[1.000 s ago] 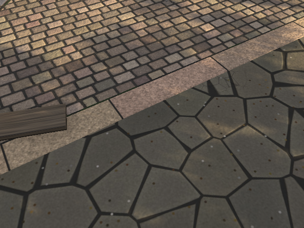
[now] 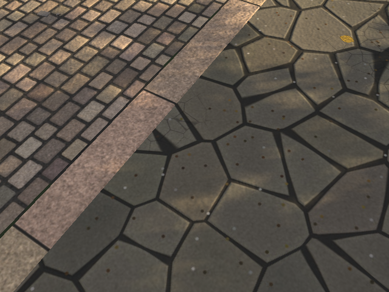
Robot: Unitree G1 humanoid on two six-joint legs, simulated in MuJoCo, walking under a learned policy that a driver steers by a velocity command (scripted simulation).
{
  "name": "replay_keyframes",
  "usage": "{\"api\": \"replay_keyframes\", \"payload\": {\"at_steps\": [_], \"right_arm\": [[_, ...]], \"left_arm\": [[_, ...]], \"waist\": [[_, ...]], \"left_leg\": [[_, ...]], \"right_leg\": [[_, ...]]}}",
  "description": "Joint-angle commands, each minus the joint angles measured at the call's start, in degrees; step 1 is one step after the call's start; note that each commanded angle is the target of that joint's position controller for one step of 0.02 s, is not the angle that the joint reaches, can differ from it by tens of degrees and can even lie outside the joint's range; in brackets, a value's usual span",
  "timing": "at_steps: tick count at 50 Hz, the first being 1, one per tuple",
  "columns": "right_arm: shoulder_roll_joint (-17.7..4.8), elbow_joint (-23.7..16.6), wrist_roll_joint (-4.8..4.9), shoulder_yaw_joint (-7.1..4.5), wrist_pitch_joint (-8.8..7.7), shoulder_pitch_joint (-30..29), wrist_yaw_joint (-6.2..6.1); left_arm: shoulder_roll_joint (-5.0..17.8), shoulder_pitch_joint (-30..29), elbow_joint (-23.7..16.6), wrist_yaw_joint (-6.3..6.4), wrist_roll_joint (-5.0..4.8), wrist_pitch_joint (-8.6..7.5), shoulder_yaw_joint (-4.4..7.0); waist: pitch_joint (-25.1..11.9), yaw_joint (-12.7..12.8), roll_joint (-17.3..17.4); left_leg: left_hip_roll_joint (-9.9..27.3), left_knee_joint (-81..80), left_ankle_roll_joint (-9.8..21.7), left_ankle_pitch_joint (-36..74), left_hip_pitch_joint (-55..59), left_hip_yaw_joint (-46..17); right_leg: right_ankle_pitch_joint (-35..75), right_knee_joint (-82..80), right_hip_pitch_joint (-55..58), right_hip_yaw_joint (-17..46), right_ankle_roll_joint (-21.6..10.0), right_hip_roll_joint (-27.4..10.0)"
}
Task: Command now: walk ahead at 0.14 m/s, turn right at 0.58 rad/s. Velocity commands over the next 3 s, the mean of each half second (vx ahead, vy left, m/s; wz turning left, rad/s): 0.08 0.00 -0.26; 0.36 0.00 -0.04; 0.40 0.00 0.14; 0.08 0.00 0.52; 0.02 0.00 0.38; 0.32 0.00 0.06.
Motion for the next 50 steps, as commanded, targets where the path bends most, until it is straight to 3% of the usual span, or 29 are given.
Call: {"api": "replay_keyframes", "payload": {"at_steps": [1, 6, 8, 9, 10, 11, 12, 13, 14, 15, 17, 21, 23, 25, 27, 28, 29, 30, 31, 32, 33, 35, 38, 42, 46, 48, 49, 50], "right_arm": [[-4.76, -4.14, 0.41, -0.51, 0.15, -0.42, -0.15], [-5.77, -4.66, 0.80, 0.07, -0.61, -0.73, -0.44], [-6.71, -3.23, 0.92, -0.18, -1.14, 4.48, -0.83], [-6.98, -2.19, 0.65, -0.35, -1.66, 8.23, -1.16], [-8.86, -1.67, 0.28, -0.72, -2.52, 12.49, -1.67], [-12.83, -3.16, 0.72, -1.16, -2.39, 12.71, -1.75], [-10.70, -2.96, 2.25, -0.73, -1.34, 13.06, -1.31], [-7.69, -3.60, 2.33, 0.09, -1.06, 10.09, -0.88], [-5.40, -3.94, 1.92, 0.81, -0.79, 6.70, -0.89], [-4.39, -4.01, 1.25, 1.38, -0.48, 4.54, -1.01], [-5.39, -3.31, 0.42, 1.32, -0.17, 3.47, -1.21], [-7.25, -1.16, 0.55, 0.93, -0.01, 6.14, -0.94], [-9.46, -0.04, 0.50, 0.05, 0.66, 8.46, -0.31], [-11.21, 0.61, 0.89, -1.03, 2.00, 9.16, 0.11], [-10.40, 0.56, 1.71, -1.40, 3.07, 7.38, 0.02], [-8.86, -0.12, 1.72, -1.29, 3.16, 5.23, -0.01], [-5.07, -1.48, 2.05, -0.59, 2.79, 3.33, 0.17], [-3.02, -4.07, 2.28, 0.10, 1.96, -0.14, 0.36], [-7.36, -4.01, 1.17, -1.01, 1.43, -1.66, 0.64], [-7.25, -2.69, 1.17, -1.30, 0.83, 1.76, 1.50], [-7.98, -1.01, 0.63, -1.60, 0.39, 4.62, 2.05], [-7.05, 0.44, -0.44, -1.67, 0.09, 6.50, 2.77], [-5.16, -1.71, 0.03, -1.08, -0.01, 0.46, 2.91], [-4.37, -4.28, 0.07, -0.40, -0.37, -6.09, 3.11], [-5.00, -5.53, 0.33, -0.30, -0.89, -6.28, 2.87], [-5.69, -3.39, 0.45, -0.93, -1.35, 1.41, 2.01], [-7.28, -0.14, 0.12, -1.86, -1.95, 10.28, 1.23], [-11.27, 2.09, -0.92, -3.08, -2.62, 21.26, 0.31]], "left_arm": [[8.56, 4.45, -3.10, 0.76, 0.14, 0.40, 1.80], [8.01, 4.95, -3.97, 1.32, 1.34, 1.18, 1.52], [8.61, 2.03, -4.93, 1.26, 1.19, 1.04, 1.52], [8.88, 0.42, -5.26, 1.13, 0.44, 0.69, 1.46], [7.82, -0.47, -6.62, 0.88, -0.27, 0.01, 0.94], [3.98, 6.04, -7.32, 0.99, -0.80, -0.20, 0.32], [6.72, 9.59, -5.70, 1.43, 0.19, 1.05, 0.91], [7.84, 7.28, -4.23, 1.38, 1.38, 2.04, 1.16], [7.27, 4.11, -4.48, 1.01, 1.68, 2.61, 0.98], [6.41, 2.87, -4.58, 0.64, 1.25, 3.33, 0.73], [5.09, 3.79, -3.65, -0.10, 0.98, 4.58, 0.08], [3.64, 0.94, -2.83, 0.11, 0.78, 5.40, -1.13], [4.04, 0.92, -2.26, -0.06, 1.18, 5.08, -1.50], [5.04, 2.77, -1.25, -0.58, 1.30, 4.12, -1.47], [3.51, 6.58, 0.89, -0.78, 1.49, 2.96, -2.01], [3.84, 9.36, 2.05, -0.48, 1.92, 2.37, -2.11], [6.25, 12.60, 3.09, 0.17, 2.52, 1.53, -1.79], [10.98, 10.50, 2.70, 0.42, 1.24, 1.25, -0.50], [9.57, 6.09, 2.30, 0.76, 1.67, 0.78, -0.63], [8.47, 2.09, 1.45, 0.84, 1.18, -0.17, -0.85], [8.21, 0.69, 1.29, 0.63, 0.96, -1.01, -0.74], [6.89, 2.84, 2.16, 0.38, 0.40, -2.32, -1.01], [5.34, 8.37, 4.56, 0.04, 0.68, -3.01, -1.27], [6.54, 12.40, 6.02, 0.06, 1.16, -3.14, -1.04], [8.14, 12.16, 6.65, 0.03, 1.33, -3.31, -0.67], [9.07, 9.91, 6.66, -0.07, 0.95, -3.22, -0.45], [8.52, 9.34, 6.75, -0.20, 0.71, -3.21, -0.64], [7.19, 7.83, 5.18, -0.30, 0.44, -3.39, -1.16]], "waist": [[-7.61, 0.20, -6.31], [-6.45, 0.73, -6.81], [-6.77, -1.96, -7.14], [-7.42, -4.57, -6.09], [-11.17, -6.42, -2.05], [-17.40, -3.24, 10.96], [-22.02, -2.52, 10.33], [-15.64, -1.71, 2.26], [-11.17, -1.38, 0.10], [-8.87, -0.56, 1.02], [-7.81, 0.03, 5.58], [-8.30, -1.70, 6.43], [-8.87, -2.61, 8.46], [-7.27, -1.55, 8.59], [-4.18, 1.14, 6.25], [-1.50, 2.76, 4.16], [-1.26, 3.72, -7.22], [2.67, 3.55, -18.06], [7.83, 1.07, -9.19], [5.96, -2.20, -8.07], [3.65, -3.39, -7.35], [-0.27, -3.14, -7.59], [1.80, -0.48, -8.74], [2.78, 2.41, -9.11], [2.60, 1.46, -10.53], [-0.08, -2.97, -9.48], [-5.06, -6.80, -5.95], [-12.63, -11.71, -0.71]], "left_leg": [[-2.54, -3.42, 0.19, 2.96, 1.38, 1.56], [-4.70, -12.50, 2.61, -0.77, 6.03, 1.37], [-6.26, -20.05, 4.65, -1.48, 16.10, 1.84], [-6.35, -27.48, 5.78, 5.22, 23.22, 2.15], [0.57, -29.98, 8.05, 25.27, 34.36, -3.98], [17.58, -25.99, 16.44, 61.85, 45.81, -19.54], [21.83, -28.30, 22.91, 60.36, 42.53, -28.52], [18.34, -30.38, 22.16, 48.88, 36.56, -24.21], [14.18, -32.31, 19.39, 37.54, 31.82, -18.46], [10.80, -34.69, 16.61, 28.62, 28.60, -14.26], [5.75, -37.22, 13.81, 18.26, 24.60, -8.38], [5.26, -39.02, 13.52, 4.80, 25.61, -8.45], [5.30, -42.43, 13.41, -14.96, 24.95, -11.04], [5.89, -45.25, 12.90, -25.55, 21.27, -12.91], [3.92, -45.20, 10.35, -30.23, 13.76, -10.73], [1.21, -41.94, 7.47, -30.12, 9.11, -7.89], [-3.02, -26.92, 5.44, -27.73, 1.15, -2.66], [-9.27, -13.57, 3.85, -17.77, -5.98, 5.84], [-4.70, -8.34, 4.31, -10.16, -4.18, -0.11], [-4.49, -6.68, 4.27, -6.29, -2.36, -0.73], [-4.42, -4.71, 3.95, -4.27, -1.47, -0.07], [-4.03, -0.56, 3.31, -2.55, 0.03, 2.48], [-2.48, -2.93, 2.11, -0.71, -3.01, 4.01], [-2.17, -11.81, 1.94, -0.56, -1.10, 5.58], [-3.73, -18.88, 4.70, -4.22, 7.92, 7.57], [-6.68, -23.88, 6.52, -2.83, 21.42, 9.01], [-7.65, -26.42, 7.70, -1.48, 33.69, 8.69], [2.09, -28.66, 10.15, -9.23, 48.40, -2.12]], "right_leg": [[50.32, 1.93, 7.06, 10.33, -1.92, -15.04], [52.11, 6.53, 10.46, 12.69, -1.78, -16.25], [53.24, 10.38, 7.33, 13.10, -0.21, -15.13], [51.33, 14.62, 5.40, 12.59, 1.25, -13.45], [39.30, 22.63, 0.08, 11.36, 3.15, -10.46], [-10.27, 38.95, -9.41, 4.66, 5.25, -1.04], [-26.31, 46.52, -12.00, 3.65, 5.73, 1.37], [-23.13, 50.24, -13.24, 5.96, 6.21, -0.75], [-20.17, 48.48, -13.84, 5.71, 6.74, -2.15], [-18.20, 44.89, -12.87, 5.50, 7.45, -3.47], [-14.93, 38.93, -8.67, 2.42, 8.75, -3.68], [-15.61, 24.03, -5.25, -0.97, 8.97, -5.11], [-15.81, 18.89, -3.08, -3.67, 7.91, -4.94], [-14.68, 14.59, 0.52, -6.28, 5.80, -4.60], [-8.87, 4.23, 9.01, -7.91, 2.51, -4.55], [-11.08, -2.72, 12.54, -5.95, 0.42, -5.40], [-22.88, -11.21, 16.92, 8.81, -2.12, -15.81], [-38.00, -20.51, 10.18, 29.88, -6.51, -30.07], [-34.87, -21.75, 3.18, 28.50, -7.18, -29.73], [-28.31, -21.29, 3.57, 24.08, -5.50, -26.76], [-20.81, -20.47, 6.41, 18.91, -3.89, -23.94], [-13.52, -18.79, 8.70, 12.33, -3.03, -20.53], [-8.50, -18.36, 9.77, 10.05, -4.00, -20.47], [0.58, -15.94, 11.10, 8.02, -4.44, -21.27], [13.12, -11.28, 9.52, 6.20, -3.18, -22.43], [26.45, -3.81, 6.07, 4.05, -1.46, -21.86], [32.78, 7.50, 2.88, 0.37, -0.04, -18.67], [22.18, 23.57, -7.12, -2.75, 1.68, -15.35]]}}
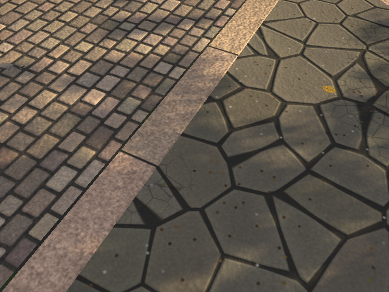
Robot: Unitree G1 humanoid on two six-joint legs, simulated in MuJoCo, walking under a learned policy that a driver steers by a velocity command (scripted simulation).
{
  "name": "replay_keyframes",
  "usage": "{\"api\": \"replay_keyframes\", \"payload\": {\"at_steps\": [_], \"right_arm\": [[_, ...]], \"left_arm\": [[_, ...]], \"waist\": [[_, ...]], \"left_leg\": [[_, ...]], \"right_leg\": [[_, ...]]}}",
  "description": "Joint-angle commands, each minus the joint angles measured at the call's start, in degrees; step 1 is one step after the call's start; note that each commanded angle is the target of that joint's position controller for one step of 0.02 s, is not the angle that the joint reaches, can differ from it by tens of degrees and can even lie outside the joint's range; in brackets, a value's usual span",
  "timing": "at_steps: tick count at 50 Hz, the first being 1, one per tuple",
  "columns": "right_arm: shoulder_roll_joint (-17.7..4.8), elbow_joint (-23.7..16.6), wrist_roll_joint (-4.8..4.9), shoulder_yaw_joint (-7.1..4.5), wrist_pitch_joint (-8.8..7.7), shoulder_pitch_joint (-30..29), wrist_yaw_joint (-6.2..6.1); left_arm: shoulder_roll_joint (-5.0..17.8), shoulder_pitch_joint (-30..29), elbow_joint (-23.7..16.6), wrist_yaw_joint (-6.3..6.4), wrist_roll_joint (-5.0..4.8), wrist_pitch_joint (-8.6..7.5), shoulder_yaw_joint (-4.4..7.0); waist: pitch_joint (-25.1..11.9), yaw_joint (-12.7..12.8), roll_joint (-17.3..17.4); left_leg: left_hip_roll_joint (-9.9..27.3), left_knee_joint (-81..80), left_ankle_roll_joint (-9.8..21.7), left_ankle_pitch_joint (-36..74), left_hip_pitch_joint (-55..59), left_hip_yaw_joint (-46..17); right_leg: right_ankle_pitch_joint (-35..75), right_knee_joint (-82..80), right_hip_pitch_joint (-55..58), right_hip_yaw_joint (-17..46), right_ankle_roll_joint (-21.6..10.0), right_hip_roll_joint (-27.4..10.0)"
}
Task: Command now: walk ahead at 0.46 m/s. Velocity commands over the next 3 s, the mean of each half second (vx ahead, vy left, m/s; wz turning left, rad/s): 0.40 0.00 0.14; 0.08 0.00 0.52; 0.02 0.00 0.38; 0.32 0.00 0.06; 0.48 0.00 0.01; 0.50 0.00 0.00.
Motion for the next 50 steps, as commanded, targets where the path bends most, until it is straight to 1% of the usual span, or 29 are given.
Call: {"api": "replay_keyframes", "payload": {"at_steps": [1, 2, 3, 4, 6, 9, 12, 14, 16, 18, 20, 22, 23, 24, 25, 26, 27, 28, 30, 33, 37, 42, 44, 45, 46, 47, 48, 49, 50], "right_arm": [[-17.98, 4.59, -1.15, -5.04, -1.28, 28.31, -1.67], [-14.43, 4.77, 0.27, -4.28, -0.92, 24.93, -1.24], [-11.02, 3.64, 0.55, -3.33, -0.96, 17.98, -0.92], [-7.49, 3.04, 0.58, -2.42, -1.33, 14.22, -0.56], [-4.59, 3.72, 0.80, -1.42, -2.07, 12.10, -0.63], [-4.58, 6.29, 1.25, -1.26, -3.25, 16.16, -0.85], [-4.38, 8.22, 1.45, -1.04, -3.43, 19.82, -1.01], [-4.07, 9.05, 1.65, -0.80, -3.35, 21.14, -1.05], [-4.72, 9.59, 1.58, -0.76, -3.26, 21.69, -1.33], [-5.74, 10.25, 1.51, -0.87, -2.95, 22.92, -1.59], [-6.71, 9.91, 1.39, -1.16, -2.56, 21.87, -1.88], [-7.32, 8.91, 1.54, -1.52, -2.20, 19.41, -2.21], [-6.99, 8.32, 2.32, -1.53, -2.15, 18.72, -2.22], [-4.11, 5.51, 3.27, -0.85, -2.17, 19.74, -2.48], [1.23, 6.29, 5.38, -0.13, -0.87, 31.09, -3.45], [-4.68, 8.21, 2.98, -1.67, 0.70, 29.71, -4.04], [-4.65, 7.33, 1.84, -2.11, 1.36, 24.95, -3.50], [-3.96, 6.52, 1.06, -2.25, 1.85, 22.17, -2.92], [-3.18, 5.91, -0.11, -2.56, 3.66, 21.29, -1.77], [-2.49, 4.90, 0.28, -2.79, 5.35, 20.82, -1.59], [-2.55, 1.53, 0.10, -2.40, 6.70, 14.41, -0.53], [-3.81, -2.16, 0.72, -2.25, 6.76, 9.65, 0.45], [-3.80, -2.96, 0.91, -2.28, 6.25, 10.25, 0.56], [-4.02, -2.50, 0.90, -2.41, 5.74, 12.38, 0.45], [-5.69, -1.91, 0.62, -2.80, 4.96, 14.51, 0.10], [-11.49, -3.29, 0.17, -3.67, 4.20, 14.34, -0.75], [-17.26, -3.77, 0.14, -5.44, 4.23, 15.45, -1.47], [-14.20, -2.98, 0.16, -4.99, 4.32, 15.27, -1.97], [-12.05, -3.54, 0.63, -4.25, 4.33, 11.58, -2.20]], "left_arm": [[1.67, 0.67, -5.66, -0.21, -1.45, -0.99, -0.10], [7.13, -2.15, -5.14, -0.14, -0.01, -0.83, 1.43], [6.90, -4.88, -5.97, -0.64, 0.02, -0.87, 1.72], [5.58, -6.59, -6.08, -1.11, -0.06, -1.08, 1.38], [4.07, -6.42, -5.80, -1.62, 0.74, 0.01, 1.28], [3.01, -8.60, -6.66, -2.47, 1.10, 1.21, 1.26], [2.55, -16.63, -9.53, -2.83, 1.41, 1.47, 1.01], [1.80, -22.55, -11.87, -2.97, 1.32, 1.28, 0.53], [0.71, -25.58, -12.84, -2.81, 0.90, 1.02, -0.11], [1.09, -26.32, -13.14, -2.10, 0.51, 0.75, -0.23], [3.08, -24.83, -13.11, -1.20, 0.34, 0.39, 0.22], [5.78, -17.28, -10.80, -0.23, 0.57, -0.43, 1.21], [7.60, -11.51, -9.43, 0.33, 1.39, -1.39, 1.84], [12.22, -5.05, -9.64, 1.04, 2.81, -2.04, 2.74], [14.61, -6.62, -11.20, 0.27, 1.56, -1.19, 3.28], [10.88, -9.60, -13.11, 0.14, -0.57, 0.20, 2.96], [6.70, -14.70, -14.08, 0.45, -0.70, 0.61, 1.75], [4.26, -18.24, -14.55, 0.90, -0.39, 0.98, 0.94], [4.22, -18.89, -14.35, 1.92, -0.18, 1.28, 0.84], [5.15, -19.20, -14.70, 1.93, 0.49, 0.88, 1.20], [6.22, -19.58, -15.01, 1.79, 0.79, 1.66, 1.69], [9.45, -17.82, -15.13, 1.08, 0.95, 3.28, 2.94], [10.60, -17.95, -15.20, 0.89, 0.65, 3.93, 3.43], [10.69, -17.52, -15.04, 0.79, 0.54, 4.37, 3.63], [9.52, -15.21, -14.28, 0.48, 0.77, 5.07, 3.76], [4.57, -12.53, -15.52, -0.09, 1.04, 5.82, 2.77], [5.31, -19.49, -18.92, 0.77, 0.86, 6.71, 2.57], [6.20, -21.53, -19.15, 0.86, 0.44, 7.13, 2.64], [6.05, -20.07, -18.52, 0.66, -0.25, 6.88, 2.76]], "waist": [[-14.75, -12.25, 18.06], [-10.55, -10.67, 9.56], [-3.26, -7.42, 6.00], [-0.30, -6.21, 3.24], [1.34, -3.66, 5.31], [1.71, -2.82, 5.02], [3.94, -3.95, 4.00], [5.04, -4.85, 3.68], [5.36, -5.22, 3.86], [3.59, -5.67, 4.73], [1.84, -4.84, 5.94], [-1.36, -1.89, 5.52], [-4.58, 0.64, 2.90], [-13.18, 1.37, -4.21], [-24.86, -3.17, -14.41], [-24.10, -2.78, -5.74], [-15.10, -3.98, -4.22], [-8.81, -5.17, -4.47], [-4.36, -6.41, -7.76], [-5.34, -7.72, -5.58], [-4.17, -6.63, -7.30], [-5.04, -4.50, -7.22], [-4.89, -5.16, -6.57], [-4.90, -6.17, -4.71], [-3.66, -6.69, 1.44], [-2.45, -4.94, 17.92], [1.70, -8.04, 17.54], [2.31, -7.08, 9.88], [2.19, -4.83, 8.71]], "left_leg": [[23.28, -14.56, 9.64, -19.92, 43.27, -37.29], [22.73, -18.12, 10.33, -20.03, 36.27, -43.08], [20.88, -17.54, 9.73, -17.60, 29.23, -34.21], [17.88, -19.07, 8.95, -10.33, 23.20, -27.60], [13.09, -21.28, 7.14, -1.95, 17.38, -18.67], [12.13, -22.62, 8.26, 8.89, 17.09, -13.82], [11.25, -24.02, 9.09, 12.51, 18.18, -11.40], [9.72, -23.67, 9.07, 15.21, 17.26, -10.07], [8.60, -20.77, 8.12, 27.01, 15.80, -8.11], [8.28, -16.56, 6.73, 36.04, 17.00, -8.00], [8.43, -11.81, 5.26, 39.41, 19.13, -9.70], [6.79, -2.67, 3.24, 40.05, 20.18, -11.38], [3.87, 7.10, 1.88, 33.37, 16.63, -10.15], [-0.15, 23.22, 0.41, 8.89, 7.34, -7.60], [-6.61, 40.56, -0.14, -31.67, -3.16, -5.53], [-3.65, 43.39, 0.18, -27.32, -3.40, -8.10], [-1.79, 42.72, -0.40, -23.10, -4.98, -7.95], [0.00, 40.51, -1.16, -20.05, -5.53, -7.20], [0.99, 39.57, -2.81, -16.02, -2.43, -5.92], [0.77, 37.96, -3.49, -14.17, -1.39, -5.00], [2.46, 26.45, -3.36, -10.67, -1.57, -3.49], [1.36, 15.20, -2.02, -13.57, 3.76, -0.18], [0.59, 7.96, -0.79, -12.39, 7.68, 0.74], [-0.36, 1.85, 0.15, -9.48, 12.15, 0.55], [1.63, -7.38, 1.28, -6.87, 15.20, -5.55], [17.46, -15.30, 4.48, 0.63, 18.10, -27.07], [22.47, -17.08, 11.99, 9.43, 10.37, -34.78], [18.56, -16.05, 11.78, 8.68, 10.18, -28.82], [14.72, -15.53, 10.02, 7.29, 9.46, -24.16]], "right_leg": [[-0.14, 42.49, -37.05, -4.72, -3.24, 4.46], [-2.34, 49.21, -40.68, 2.89, -4.90, 2.37], [2.99, 50.18, -41.97, 2.61, -5.70, -0.98], [7.29, 47.64, -40.30, 1.90, -5.64, -2.93], [9.82, 43.57, -36.44, 0.54, -4.72, -4.78], [12.20, 41.21, -37.78, -1.36, -3.42, -4.80], [17.33, 34.65, -43.16, -2.96, -1.85, -5.63], [21.11, 26.18, -42.26, -4.08, -0.65, -4.70], [24.03, 18.40, -37.15, -5.57, -0.10, -2.17], [26.36, 14.70, -32.39, -5.88, -0.37, 0.23], [25.23, 12.33, -28.73, -4.17, -1.37, 1.29], [25.38, 6.67, -19.95, -3.38, -2.66, 2.72], [34.58, 2.54, -10.66, -2.47, -3.57, 0.02], [59.33, 6.77, 3.32, 9.14, -6.04, -14.75], [79.43, 9.81, 14.88, 22.50, -15.05, -29.91], [65.24, 6.49, 7.13, 20.88, -14.84, -25.56], [52.40, 2.67, -1.61, 14.72, -13.31, -22.10], [44.30, -0.90, -8.56, 10.64, -11.62, -18.99], [39.97, -4.64, -17.61, 4.10, -11.09, -16.05], [36.47, -5.90, -20.80, 0.00, -12.75, -16.26], [20.61, -7.82, -21.68, -3.27, -12.15, -16.34], [13.48, -5.61, -20.04, -4.72, -10.98, -18.89], [12.17, -2.50, -20.27, -5.97, -8.83, -19.15], [11.76, 1.00, -22.33, -7.81, -6.30, -18.30], [8.20, 8.72, -25.50, -10.91, -2.39, -15.33], [-8.13, 25.74, -36.31, -16.33, 2.50, -7.60], [-11.31, 32.85, -41.81, -7.58, 3.38, -0.54], [-6.11, 37.34, -41.06, -3.04, 3.23, -2.04], [-0.52, 37.54, -40.25, -1.72, 2.68, -2.00]]}}
Over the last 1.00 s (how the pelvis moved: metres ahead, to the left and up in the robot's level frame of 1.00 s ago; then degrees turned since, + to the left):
0.24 0.06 -0.02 -7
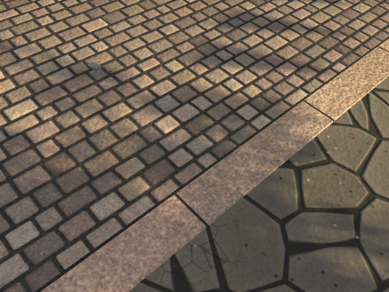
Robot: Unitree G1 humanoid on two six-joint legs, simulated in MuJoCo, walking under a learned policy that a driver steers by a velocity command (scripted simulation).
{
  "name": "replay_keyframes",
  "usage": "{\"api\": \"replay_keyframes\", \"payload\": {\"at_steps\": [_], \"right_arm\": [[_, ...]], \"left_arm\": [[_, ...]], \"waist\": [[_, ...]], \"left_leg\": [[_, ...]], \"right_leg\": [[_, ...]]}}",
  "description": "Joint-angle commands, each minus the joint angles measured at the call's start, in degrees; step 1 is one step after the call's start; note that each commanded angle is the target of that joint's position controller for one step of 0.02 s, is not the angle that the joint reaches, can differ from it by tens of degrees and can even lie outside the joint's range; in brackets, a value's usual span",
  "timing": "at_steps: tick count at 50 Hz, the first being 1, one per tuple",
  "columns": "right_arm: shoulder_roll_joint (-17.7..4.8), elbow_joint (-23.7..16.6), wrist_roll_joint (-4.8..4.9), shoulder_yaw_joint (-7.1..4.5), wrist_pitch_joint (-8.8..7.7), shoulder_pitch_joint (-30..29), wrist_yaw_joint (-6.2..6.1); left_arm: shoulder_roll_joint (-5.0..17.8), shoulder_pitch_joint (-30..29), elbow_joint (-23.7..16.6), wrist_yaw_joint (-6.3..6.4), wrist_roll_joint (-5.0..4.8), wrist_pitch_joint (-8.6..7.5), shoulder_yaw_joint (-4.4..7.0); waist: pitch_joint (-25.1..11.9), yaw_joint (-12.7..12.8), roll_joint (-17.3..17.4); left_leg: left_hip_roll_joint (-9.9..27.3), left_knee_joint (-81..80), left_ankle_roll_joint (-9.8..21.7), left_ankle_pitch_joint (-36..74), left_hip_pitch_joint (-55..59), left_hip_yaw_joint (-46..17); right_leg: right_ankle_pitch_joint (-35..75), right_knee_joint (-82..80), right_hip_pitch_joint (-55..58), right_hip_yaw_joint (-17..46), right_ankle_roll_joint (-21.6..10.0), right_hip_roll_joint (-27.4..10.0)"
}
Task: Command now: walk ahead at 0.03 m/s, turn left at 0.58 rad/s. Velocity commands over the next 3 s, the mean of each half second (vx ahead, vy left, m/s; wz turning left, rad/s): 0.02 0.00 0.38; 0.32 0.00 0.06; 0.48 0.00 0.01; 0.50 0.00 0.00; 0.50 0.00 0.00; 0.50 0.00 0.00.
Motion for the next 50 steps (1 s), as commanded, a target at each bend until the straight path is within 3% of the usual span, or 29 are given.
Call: {"api": "replay_keyframes", "payload": {"at_steps": [1, 2, 3, 5, 12, 16, 18, 19, 20, 21, 22, 23, 24, 26, 27, 30, 33, 35, 37, 38, 39, 40, 41, 42, 43, 44, 46, 50], "right_arm": [[-11.24, -3.63, 0.17, -2.91, -0.54, -1.10, -1.19], [-10.18, -4.53, 0.71, -2.64, -0.73, -2.47, -1.25], [-8.96, -4.80, 0.99, -2.28, -0.95, -2.20, -1.05], [-9.24, -4.54, 1.27, -2.42, -1.40, 0.07, -0.79], [-9.64, -4.14, 0.32, -2.41, -1.35, 3.17, -1.07], [-9.94, -3.95, -0.04, -2.09, -1.04, 1.09, -0.78], [-9.48, -3.72, 0.59, -1.67, -0.83, -1.02, -0.98], [-8.44, -3.66, 1.02, -1.20, -0.89, -1.36, -1.18], [-5.08, -4.05, 1.03, -0.15, -1.22, -0.04, -1.21], [-3.81, -4.25, 1.46, 0.14, -1.31, 1.67, -1.27], [-6.82, -2.98, 0.55, -0.50, -0.77, 0.81, -1.47], [-7.32, -2.34, 0.84, -0.80, -0.50, 0.45, -1.21], [-6.63, -1.72, 0.75, -0.63, -0.49, 0.53, -0.91], [-6.84, -1.31, -0.72, -0.58, -0.84, -0.24, 0.00], [-6.90, -0.97, -1.00, -0.55, -1.05, -0.87, 0.39], [-5.63, -1.13, -0.60, -0.13, -1.88, -4.03, 1.05], [-4.69, -0.90, -0.31, 0.25, -2.94, -5.36, 1.12], [-4.44, -0.20, -0.12, 0.37, -3.54, -4.23, 0.98], [-3.58, 2.05, -0.16, 0.50, -4.13, 0.54, 0.51], [-4.33, 3.69, -0.37, 0.23, -4.51, 4.19, 0.01], [-6.72, 5.41, -0.58, -0.32, -5.09, 10.02, -0.61], [-12.71, 5.91, -0.78, -1.54, -5.50, 15.72, -1.24], [-15.57, 6.90, -0.43, -2.53, -5.53, 16.14, -1.22], [-12.35, 6.26, -0.19, -1.70, -5.61, 11.90, -1.06], [-9.70, 5.25, 0.12, -0.95, -5.98, 8.39, -0.79], [-8.50, 4.84, 0.16, -0.56, -6.40, 6.75, -0.68], [-7.22, 5.77, 0.30, -0.07, -7.32, 7.72, -0.62], [-6.50, 8.83, 0.83, 0.25, -7.81, 12.19, -0.39]], "left_arm": [[4.43, -1.04, -4.52, 0.00, -0.68, -0.61, 1.00], [5.28, 0.52, -3.65, -0.13, 0.22, -0.83, 1.36], [5.43, 1.48, -3.30, -0.33, 0.51, -0.90, 1.50], [4.56, 0.80, -4.03, -0.45, 0.07, -0.71, 1.35], [3.52, -1.51, -5.99, 0.19, -0.55, -0.14, 0.30], [3.55, 0.17, -6.21, 0.61, -1.29, -0.52, -0.03], [2.54, 3.28, -5.36, 0.84, -1.31, -1.07, -0.40], [2.43, 4.50, -5.03, 1.06, -0.82, -1.70, -0.63], [5.40, 4.19, -5.65, 1.45, 0.41, -2.49, -0.46], [9.96, -0.23, -6.94, 1.17, 0.13, -2.71, 0.13], [7.53, -0.79, -6.75, 0.78, -0.07, -2.85, -0.27], [4.82, -1.93, -6.81, 0.46, -0.24, -3.19, -1.19], [4.26, -2.01, -6.33, 0.29, -0.11, -3.28, -1.45], [6.90, 2.27, -4.14, 0.10, -0.09, -2.93, -0.30], [7.48, 4.20, -3.37, -0.10, -0.21, -2.68, 0.08], [7.40, 6.83, -1.84, -0.58, -0.52, -2.97, 0.68], [7.66, 7.39, -0.60, -0.91, -0.25, -3.88, 1.27], [7.88, 6.35, -0.27, -1.21, -0.39, -4.07, 1.61], [8.03, 4.13, -0.19, -1.46, -1.06, -3.78, 1.92], [6.99, 3.72, -0.15, -1.46, -1.13, -3.83, 1.78], [4.41, 1.56, -1.25, -1.46, -0.79, -4.20, 0.98], [-0.79, -2.09, -4.31, -1.83, -1.00, -4.68, -0.62], [3.57, -4.85, -5.57, -1.66, 0.15, -4.89, 0.26], [5.84, -3.56, -4.77, -2.04, 0.18, -4.96, 1.01], [5.70, -0.55, -3.16, -2.73, -0.14, -5.19, 1.03], [5.71, 1.05, -2.18, -3.16, -0.06, -5.31, 1.09], [4.70, 0.61, -1.45, -3.74, 0.86, -5.04, 0.79], [2.68, -6.49, -4.17, -4.08, 0.88, -4.61, -0.10]], "waist": [[0.15, 1.03, 9.61], [-1.65, 1.20, 9.94], [-3.99, 1.20, 8.75], [-5.48, 0.49, 6.66], [-4.93, -2.29, 9.11], [-4.81, -1.78, 9.52], [-4.69, 0.54, 8.23], [-4.62, 1.35, 6.40], [-5.38, -0.01, -1.37], [-3.25, -2.76, -9.18], [-3.75, -0.87, -9.28], [-2.53, -1.25, -6.84], [-2.92, -1.37, -6.34], [-0.77, 0.58, -9.29], [0.47, 1.44, -8.22], [2.13, 2.79, -5.32], [1.49, 3.02, -5.55], [1.34, 2.00, -5.79], [1.30, -1.27, -4.30], [0.63, -2.95, -2.33], [-1.07, -5.75, 2.00], [-2.75, -8.53, 14.74], [4.65, -8.42, 13.17], [7.94, -4.88, 7.70], [7.20, -2.53, 7.09], [5.83, -1.30, 7.33], [3.95, -1.13, 7.01], [4.70, -2.17, 6.66]], "left_leg": [[12.43, -18.57, 8.28, 16.21, 4.83, -17.97], [11.00, -17.39, 8.29, 20.99, 6.66, -16.22], [10.48, -16.38, 8.56, 25.49, 8.41, -15.62], [10.74, -15.37, 9.15, 28.58, 11.31, -16.57], [11.40, -14.39, 10.56, 25.29, 12.21, -20.14], [11.03, -12.64, 9.59, 28.07, 7.94, -21.58], [9.53, -10.59, 7.24, 26.75, 5.31, -21.51], [7.95, -9.55, 4.49, 21.02, 1.79, -21.23], [3.72, -4.57, 1.15, 10.90, -1.71, -17.93], [-5.32, -2.46, -0.93, -3.72, -4.94, -9.88], [-3.67, 4.56, -1.74, -11.80, -0.16, -7.84], [-3.28, 7.22, -2.02, -10.58, 0.74, -8.32], [-3.02, 7.33, -2.26, -8.58, 0.56, -7.71], [-3.03, 9.66, -2.51, -6.79, -5.25, -4.42], [-3.00, 10.52, -2.85, -7.50, -8.38, -3.43], [-1.42, 8.47, -3.36, -7.28, -11.68, -1.85], [-0.96, 3.56, -2.50, -7.11, -8.09, -0.57], [-1.27, -1.92, -1.18, -6.23, -2.04, 0.52], [-2.32, -12.12, 0.40, 2.30, 10.00, 3.07], [-2.68, -13.92, 0.97, 3.08, 18.49, 2.26], [2.73, -15.72, 2.01, -2.49, 28.06, -4.81], [16.94, -25.35, 5.98, -22.97, 32.20, -26.44], [23.74, -30.51, 10.96, -28.62, 24.43, -37.54], [21.50, -29.73, 11.26, -26.42, 21.33, -33.80], [18.11, -29.72, 9.55, -20.90, 20.14, -28.78], [15.55, -30.16, 8.10, -14.11, 20.14, -23.92], [12.40, -29.81, 7.39, 0.30, 20.00, -16.69], [10.80, -28.77, 8.06, 17.81, 18.83, -10.09]], "right_leg": [[3.50, 10.47, -9.36, 8.05, 0.25, 1.96], [5.53, 12.31, -8.94, 7.51, 0.08, 2.55], [5.94, 13.71, -8.01, 7.76, 0.15, 2.93], [5.82, 13.21, -8.40, 8.42, 0.60, 3.17], [2.36, -0.44, -2.98, 8.46, 0.13, 4.00], [1.18, -9.00, 6.19, 7.31, -1.68, 5.63], [7.89, -20.87, 13.60, 6.46, -2.72, 6.16], [14.98, -29.27, 19.43, 8.43, -3.36, 4.44], [14.53, -35.04, 22.97, 18.69, -4.92, -5.14], [26.71, -35.68, 19.58, 28.40, -9.96, -14.00], [28.18, -34.69, 14.45, 28.46, -14.62, -16.14], [28.24, -34.80, 13.40, 25.83, -14.91, -13.55], [19.77, -35.83, 14.45, 23.01, -13.21, -10.49], [3.52, -38.32, 19.50, 22.66, -11.75, -7.24], [-1.07, -39.41, 21.72, 23.77, -12.17, -7.17], [-3.01, -40.86, 25.31, 25.11, -13.55, -8.32], [-0.52, -40.61, 24.42, 23.75, -14.19, -8.08], [0.28, -40.09, 20.37, 22.13, -14.20, -7.44], [-0.14, -37.01, 12.35, 18.94, -12.94, -5.48], [-2.04, -33.12, 5.80, 17.52, -11.62, -3.88], [-4.53, -25.69, -3.42, 14.57, -9.61, -1.35], [-5.72, -8.48, -13.34, 6.03, -6.52, 5.68], [-5.55, 0.14, -19.76, 6.80, -6.75, 5.91], [-0.46, 4.77, -20.07, 9.91, -7.06, 2.69], [3.73, 5.70, -18.49, 10.11, -6.74, 1.76], [6.84, 5.93, -16.84, 9.46, -6.07, 0.89], [11.49, 7.51, -15.39, 7.48, -4.52, 0.42], [17.05, 3.05, -16.96, 4.88, -1.95, 0.04]]}}
Over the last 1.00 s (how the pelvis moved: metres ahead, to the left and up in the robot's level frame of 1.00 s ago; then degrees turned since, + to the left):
0.28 0.02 0.00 24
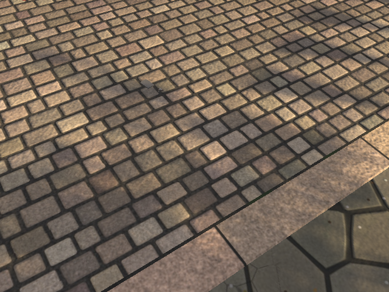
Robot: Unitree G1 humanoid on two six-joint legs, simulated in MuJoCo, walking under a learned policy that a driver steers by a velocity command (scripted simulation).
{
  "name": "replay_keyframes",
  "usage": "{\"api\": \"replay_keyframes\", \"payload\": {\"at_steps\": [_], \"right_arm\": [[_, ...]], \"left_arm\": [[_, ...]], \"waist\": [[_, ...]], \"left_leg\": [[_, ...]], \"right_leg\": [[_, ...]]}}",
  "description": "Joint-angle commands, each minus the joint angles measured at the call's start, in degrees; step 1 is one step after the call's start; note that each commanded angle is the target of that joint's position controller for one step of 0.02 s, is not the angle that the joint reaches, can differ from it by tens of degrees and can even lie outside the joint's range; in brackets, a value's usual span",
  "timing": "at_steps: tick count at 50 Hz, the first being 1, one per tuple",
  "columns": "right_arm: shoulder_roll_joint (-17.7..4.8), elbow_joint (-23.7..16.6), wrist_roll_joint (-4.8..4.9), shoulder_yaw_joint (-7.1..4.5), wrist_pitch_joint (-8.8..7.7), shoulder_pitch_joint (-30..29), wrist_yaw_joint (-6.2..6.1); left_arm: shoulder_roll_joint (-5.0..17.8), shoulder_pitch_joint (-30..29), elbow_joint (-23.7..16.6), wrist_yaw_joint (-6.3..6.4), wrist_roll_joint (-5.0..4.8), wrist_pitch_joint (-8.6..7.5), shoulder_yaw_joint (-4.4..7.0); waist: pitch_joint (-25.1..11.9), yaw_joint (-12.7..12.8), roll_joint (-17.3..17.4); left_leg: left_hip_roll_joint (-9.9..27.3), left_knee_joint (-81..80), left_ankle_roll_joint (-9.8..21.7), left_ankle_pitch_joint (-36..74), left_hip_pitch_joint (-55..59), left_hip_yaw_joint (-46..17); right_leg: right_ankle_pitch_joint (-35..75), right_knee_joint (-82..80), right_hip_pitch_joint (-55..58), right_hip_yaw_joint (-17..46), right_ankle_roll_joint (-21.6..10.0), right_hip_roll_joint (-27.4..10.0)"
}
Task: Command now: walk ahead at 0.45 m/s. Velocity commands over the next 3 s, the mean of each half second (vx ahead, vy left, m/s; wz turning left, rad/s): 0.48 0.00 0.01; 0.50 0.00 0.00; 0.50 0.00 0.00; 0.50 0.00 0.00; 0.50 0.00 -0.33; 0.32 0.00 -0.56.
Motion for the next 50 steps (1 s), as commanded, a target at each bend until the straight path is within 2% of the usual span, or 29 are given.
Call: {"api": "replay_keyframes", "payload": {"at_steps": [1, 4, 7, 9, 10, 11, 12, 13, 14, 15, 16, 17, 18, 20, 23, 28, 33, 36, 37, 38, 39, 40, 41, 42, 43, 44, 45, 46, 50], "right_arm": [[-6.95, -1.06, 0.21, -1.21, -1.10, 1.22, -0.05], [-7.87, 0.45, 0.05, -1.29, -1.23, 2.91, -0.26], [-8.91, 1.72, 0.07, -1.42, -1.16, 3.12, -0.67], [-9.93, 2.15, -0.12, -1.62, -1.06, 1.64, -0.93], [-10.44, 2.40, -0.19, -1.77, -0.72, 1.11, -0.96], [-9.99, 2.32, -0.05, -1.59, -0.56, 1.09, -0.98], [-5.13, 0.28, 0.96, -0.35, -0.56, 4.03, -0.62], [-2.99, 0.56, 1.41, -0.35, -0.60, 8.33, -0.41], [-7.45, -0.03, 0.26, -1.55, -0.44, 2.49, -0.50], [-7.49, -1.01, 0.18, -1.60, -0.80, -1.09, -0.08], [-6.05, -1.04, 0.15, -1.32, -0.90, -2.66, 0.15], [-5.31, -0.67, -0.59, -1.23, -0.33, -2.20, 0.37], [-4.39, -0.11, -1.13, -1.02, 0.44, -1.08, 0.79], [-3.30, -0.30, -1.26, -0.89, 1.34, -1.90, 1.39], [-3.40, -2.56, -1.37, -0.86, 2.01, -9.20, 1.77], [-2.08, -6.18, -0.80, 0.00, 1.57, -20.67, 2.00], [-2.53, -8.69, -0.62, 0.31, 1.16, -27.61, 1.69], [-3.79, -8.30, -0.61, -0.29, 0.51, -24.50, 1.21], [-4.76, -6.73, -0.65, -0.83, 0.24, -19.42, 0.76], [-5.86, -3.70, -0.95, -1.56, -0.26, -10.35, 0.20], [-9.09, -1.14, -2.23, -2.70, -0.74, -0.14, -0.51], [-15.54, -0.44, -3.24, -4.64, -0.49, 5.52, -0.86], [-12.66, -0.54, -0.96, -4.16, 0.20, 2.09, -0.19], [-10.40, -1.22, 0.07, -3.52, 0.26, -4.60, -0.08], [-6.69, -1.68, -0.01, -2.61, -0.10, -8.24, 0.17], [-4.88, -1.26, -0.01, -2.09, -0.51, -9.45, 0.11], [-3.31, -0.50, 0.25, -1.56, -0.76, -9.91, -0.05], [-3.26, 0.19, 0.16, -1.46, -1.23, -8.94, -0.09], [-5.24, 2.60, 0.45, -1.86, -2.37, -4.47, -0.16]], "left_arm": [[1.83, -9.17, -6.08, -0.37, -0.01, -0.63, -0.26], [1.15, -14.07, -8.04, -0.49, -0.47, -0.61, -0.95], [1.96, -14.48, -8.68, 0.04, -0.54, -0.67, -0.85], [3.24, -8.50, -6.99, 0.97, -0.53, -0.95, -0.17], [4.34, -0.90, -4.51, 1.57, -0.48, -1.32, 0.49], [6.27, 8.86, -1.33, 2.30, 0.21, -1.90, 1.36], [12.09, 16.97, -0.21, 3.07, 1.70, -2.29, 2.74], [14.53, 17.14, 0.34, 2.50, 0.84, -2.07, 3.08], [11.47, 10.93, 0.22, 2.28, -1.06, -1.85, 2.64], [7.16, 5.17, -0.74, 2.14, -1.42, -2.12, 1.53], [4.50, 2.70, -0.71, 1.95, -1.17, -2.60, 0.76], [3.37, 2.24, -0.09, 2.08, -1.32, -3.02, 0.37], [2.31, 2.46, 0.69, 2.15, -1.34, -3.39, -0.01], [2.68, 5.31, 2.31, 2.11, -1.57, -4.40, 0.04], [3.39, 8.65, 4.19, 2.17, -1.83, -4.82, 0.13], [3.00, 13.30, 6.44, 2.36, -2.01, -4.77, -0.40], [3.56, 17.75, 8.94, 3.22, -1.30, -4.36, -0.60], [4.68, 15.98, 9.40, 3.84, -0.82, -3.97, -0.38], [5.25, 15.21, 9.47, 3.89, -0.64, -3.81, -0.24], [5.37, 14.36, 9.46, 3.78, -0.81, -3.53, -0.26], [4.32, 13.89, 8.28, 3.65, -1.37, -3.63, -0.72], [-1.90, 20.59, 6.76, 2.80, -3.92, -3.72, -2.02], [3.44, 17.64, 7.59, 3.18, -2.36, -3.61, -0.50], [3.92, 12.11, 5.72, 3.11, -2.02, -3.71, -0.01], [3.00, 9.73, 5.18, 2.86, -1.94, -4.05, -0.25], [2.03, 9.09, 5.41, 2.67, -1.47, -3.61, -0.19], [0.94, 10.58, 5.76, 2.33, -0.55, -2.73, -0.39], [-0.10, 11.33, 6.11, 1.94, -0.16, -1.99, -0.54], [-0.11, 4.34, 3.67, 1.11, 0.00, -0.77, -0.50]], "waist": [[6.34, -0.76, 7.53], [7.04, -1.67, 8.20], [7.00, -0.79, 7.94], [3.37, 2.48, 8.28], [-0.98, 5.94, 7.54], [-6.51, 9.78, 6.02], [-14.95, 10.53, -3.27], [-19.52, 7.73, -11.57], [-10.96, 5.90, -4.60], [-3.52, 4.00, -1.29], [-0.65, 2.64, 0.24], [0.77, 1.17, -0.62], [0.69, 0.02, -1.19], [0.81, -0.50, -0.72], [3.75, 0.30, -0.12], [5.18, 2.89, -0.07], [5.71, 4.81, -0.61], [3.92, 2.21, -1.42], [1.11, 0.03, -1.95], [-3.65, -3.83, -0.83], [-9.92, -7.53, 1.48], [-19.04, -5.45, 15.07], [-17.97, -5.01, 8.34], [-7.81, -2.33, 6.55], [-3.12, -0.98, 4.32], [-0.26, 0.69, 4.36], [0.86, 2.58, 5.01], [0.78, 3.14, 6.32], [3.04, 3.21, 5.33]], "left_leg": [[13.29, -5.47, 7.69, 16.34, -1.00, -7.70], [13.65, -5.00, 7.13, 21.66, -2.10, -5.78], [15.77, -3.07, 6.40, 29.00, 0.62, -5.32], [15.79, 5.26, 4.79, 46.13, 2.48, -3.60], [14.62, 14.87, 3.90, 51.98, 2.06, -2.18], [12.25, 27.71, 2.96, 45.67, -4.67, -0.52], [7.30, 47.97, 1.35, 21.10, -19.76, 2.11], [-2.26, 62.07, 0.66, -17.41, -32.73, -2.24], [1.98, 65.18, 1.79, -12.41, -36.69, -6.57], [4.87, 62.51, 2.15, -6.38, -36.79, -5.24], [6.93, 59.14, 2.19, -3.26, -34.76, -4.45], [8.12, 56.70, 1.69, -2.19, -32.27, -4.00], [8.72, 55.25, 1.08, -1.65, -29.79, -3.63], [8.99, 53.59, 0.16, -0.64, -30.06, -2.37], [10.53, 48.16, -1.53, 4.95, -37.11, -0.66], [9.23, 32.24, -2.89, 14.37, -38.42, 2.47], [6.83, 23.22, -0.91, 13.77, -37.83, 3.93], [4.00, 19.87, 1.84, 6.73, -31.60, 4.69], [2.09, 18.77, 3.02, 4.33, -25.42, 5.22], [0.75, 15.12, 4.59, 6.04, -14.71, 5.84], [8.20, 14.98, 7.31, 4.40, 0.90, -1.87], [26.58, 12.18, 16.09, -1.09, 19.86, -30.57], [26.98, 6.00, 15.99, -1.00, 17.14, -39.57], [24.41, 4.84, 13.81, -1.63, 8.09, -28.85], [22.14, 2.36, 12.18, 2.44, 0.40, -22.65], [19.45, 0.75, 10.11, 5.71, -4.83, -17.67], [17.16, -0.94, 8.34, 7.20, -9.24, -13.53], [16.69, -1.64, 8.50, 9.89, -11.29, -11.98], [14.65, -4.81, 8.93, 14.34, -10.93, -6.93]], "right_leg": [[4.84, -4.49, -9.19, -1.99, 1.67, -0.51], [7.94, -13.42, -4.15, -3.22, 0.80, 0.61], [6.76, -18.44, 0.52, -3.99, -1.90, 2.07], [3.28, -20.43, 9.31, -4.81, -4.10, 4.96], [2.78, -22.94, 18.11, -5.52, -5.36, 6.93], [2.98, -24.61, 31.84, -3.41, -6.87, 5.08], [-9.22, -26.80, 47.81, 16.45, -10.60, -11.13], [-11.60, -37.00, 52.46, 42.47, -15.82, -21.22], [-15.77, -39.03, 44.43, 38.45, -14.22, -17.82], [-13.05, -40.20, 35.39, 29.00, -12.84, -15.82], [-6.94, -42.07, 29.69, 22.75, -11.37, -12.82], [-1.59, -43.05, 25.80, 18.18, -10.17, -10.53], [1.74, -44.10, 23.30, 14.82, -9.59, -9.10], [7.77, -45.39, 22.46, 11.73, -10.29, -8.37], [8.99, -48.14, 23.89, 8.45, -10.59, -7.37], [19.01, -47.54, 27.36, 3.62, -9.02, -5.00], [27.85, -44.70, 36.57, 3.29, -9.05, -7.48], [43.50, -37.91, 40.65, 2.39, -8.09, -8.75], [50.74, -31.77, 40.93, 1.90, -7.42, -8.47], [51.39, -21.46, 38.73, 0.33, -6.42, -6.78], [37.36, -7.06, 27.95, -0.91, -5.53, -4.81], [1.28, 17.48, 5.59, -4.37, -2.30, 5.45], [-17.05, 23.66, -1.22, 3.88, -3.35, 7.34], [-11.83, 22.95, -4.25, 5.12, -3.84, 3.69], [-7.83, 19.56, -2.93, 4.79, -3.86, 1.58], [-6.20, 16.29, -0.66, 4.56, -3.68, 0.04], [-4.96, 13.77, 2.52, 4.26, -3.00, -0.93], [-4.71, 12.50, 4.57, 3.75, -2.35, -1.05], [1.55, 6.23, -1.13, 1.36, -0.07, -2.76]]}}
Over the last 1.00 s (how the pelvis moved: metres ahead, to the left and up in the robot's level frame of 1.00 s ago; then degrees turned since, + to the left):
0.10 0.02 0.02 10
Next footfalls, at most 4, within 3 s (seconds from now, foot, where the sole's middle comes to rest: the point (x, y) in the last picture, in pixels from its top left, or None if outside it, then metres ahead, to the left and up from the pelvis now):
0.22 right None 0.29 -0.12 -0.78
0.78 left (176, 263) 0.61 0.05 -0.78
1.32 right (222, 193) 0.91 -0.14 -0.78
1.86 left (180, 138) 1.21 0.03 -0.78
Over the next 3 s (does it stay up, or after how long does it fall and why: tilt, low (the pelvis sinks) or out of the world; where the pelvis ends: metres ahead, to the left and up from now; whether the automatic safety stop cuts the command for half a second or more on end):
stays up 1.62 -0.12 -0.02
